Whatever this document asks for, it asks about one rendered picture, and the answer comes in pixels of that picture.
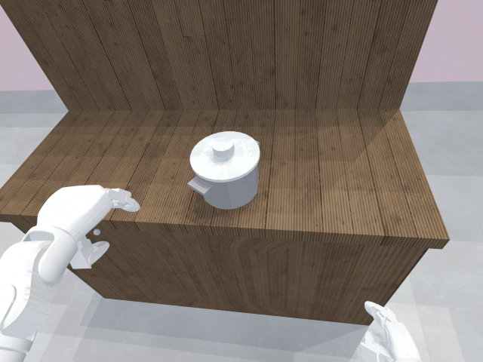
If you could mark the robot left hand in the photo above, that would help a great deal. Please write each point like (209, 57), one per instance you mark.
(78, 209)

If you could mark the table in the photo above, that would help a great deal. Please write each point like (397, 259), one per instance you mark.
(343, 210)

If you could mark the robot right hand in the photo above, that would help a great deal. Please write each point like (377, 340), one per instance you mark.
(395, 344)

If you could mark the knob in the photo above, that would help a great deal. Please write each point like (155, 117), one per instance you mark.
(223, 147)

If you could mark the robot left forearm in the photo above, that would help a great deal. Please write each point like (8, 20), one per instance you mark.
(29, 272)

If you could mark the lid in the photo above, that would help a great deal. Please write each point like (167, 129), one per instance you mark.
(220, 170)

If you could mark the pot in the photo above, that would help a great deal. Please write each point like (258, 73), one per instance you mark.
(228, 195)

